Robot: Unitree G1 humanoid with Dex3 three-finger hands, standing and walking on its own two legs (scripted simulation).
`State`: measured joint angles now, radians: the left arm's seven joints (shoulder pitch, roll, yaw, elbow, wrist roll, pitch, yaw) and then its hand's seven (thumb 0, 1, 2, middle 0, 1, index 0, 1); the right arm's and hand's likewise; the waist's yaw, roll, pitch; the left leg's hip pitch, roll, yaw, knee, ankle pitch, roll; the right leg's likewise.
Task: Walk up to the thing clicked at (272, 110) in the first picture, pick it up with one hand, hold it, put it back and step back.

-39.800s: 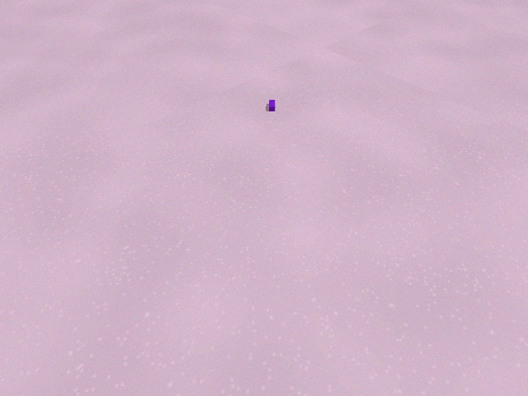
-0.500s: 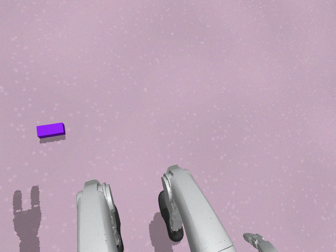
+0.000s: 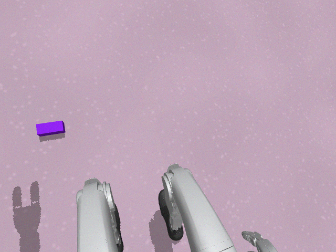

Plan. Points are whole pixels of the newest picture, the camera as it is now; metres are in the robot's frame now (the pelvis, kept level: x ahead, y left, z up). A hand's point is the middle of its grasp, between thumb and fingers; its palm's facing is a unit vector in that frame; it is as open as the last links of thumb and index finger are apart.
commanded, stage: approach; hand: left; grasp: from above
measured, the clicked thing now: (51, 128) +0.54 +0.31 -0.50
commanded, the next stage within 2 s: rest palm in 0.94 s
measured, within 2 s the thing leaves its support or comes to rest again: neither
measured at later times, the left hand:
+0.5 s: hand (24, 121) +0.50 +0.32 -0.28, palm faces -0.44 -0.02 -0.90, open 14.0 cm
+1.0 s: hand (54, 121) +0.54 +0.27 -0.42, palm faces -0.44 -0.05 -0.90, open 14.1 cm
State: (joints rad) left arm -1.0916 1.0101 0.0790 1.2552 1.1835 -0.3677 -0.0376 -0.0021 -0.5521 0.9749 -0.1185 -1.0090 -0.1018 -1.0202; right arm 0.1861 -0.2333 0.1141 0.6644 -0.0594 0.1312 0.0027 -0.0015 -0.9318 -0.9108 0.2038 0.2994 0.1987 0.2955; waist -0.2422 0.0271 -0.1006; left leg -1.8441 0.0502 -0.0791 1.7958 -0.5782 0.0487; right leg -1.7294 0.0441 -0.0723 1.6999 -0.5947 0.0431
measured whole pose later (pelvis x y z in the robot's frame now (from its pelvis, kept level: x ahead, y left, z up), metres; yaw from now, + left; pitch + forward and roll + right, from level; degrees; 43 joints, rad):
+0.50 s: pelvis -0.01 -0.01 -0.14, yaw -3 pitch +37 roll -11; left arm -1.17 1.02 0.09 1.48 1.36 -0.39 0.28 0.00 -0.53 0.94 -0.12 -1.05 -0.12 -1.04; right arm 0.12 -0.25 0.15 0.67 -0.13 0.08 0.08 0.00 -0.93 -0.91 0.20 0.30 0.20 0.30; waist -0.30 -0.03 0.00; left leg -2.27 0.04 -0.10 2.22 -0.61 0.06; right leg -2.14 0.04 -0.09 2.14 -0.66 0.05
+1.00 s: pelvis +0.00 -0.01 -0.20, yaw -8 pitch +32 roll -14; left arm -1.19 1.16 0.11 1.61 1.36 -0.31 0.42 0.00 -0.53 0.94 -0.13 -1.03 -0.13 -1.02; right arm 0.10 -0.29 0.32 0.61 -0.20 -0.01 0.10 0.00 -0.94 -0.91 0.20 0.30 0.20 0.29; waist -0.40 -0.13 0.16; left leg -2.37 0.06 -0.22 2.48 -0.71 0.03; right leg -2.22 0.09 -0.18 2.34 -0.71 0.04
